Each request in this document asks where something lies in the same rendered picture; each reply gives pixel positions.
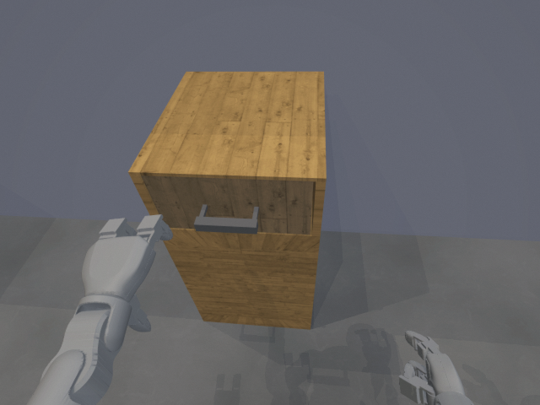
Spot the handle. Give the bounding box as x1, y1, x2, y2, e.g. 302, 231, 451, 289
194, 204, 259, 235

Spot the right robot hand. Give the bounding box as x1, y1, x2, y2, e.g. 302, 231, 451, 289
399, 331, 466, 405

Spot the cabinet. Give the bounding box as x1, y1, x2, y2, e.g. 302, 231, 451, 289
128, 72, 327, 330

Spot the left robot hand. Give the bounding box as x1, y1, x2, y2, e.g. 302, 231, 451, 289
82, 214, 173, 332

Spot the robot left forearm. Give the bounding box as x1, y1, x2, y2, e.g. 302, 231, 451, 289
26, 294, 132, 405

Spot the drawer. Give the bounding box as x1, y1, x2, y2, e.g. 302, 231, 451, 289
141, 175, 313, 235

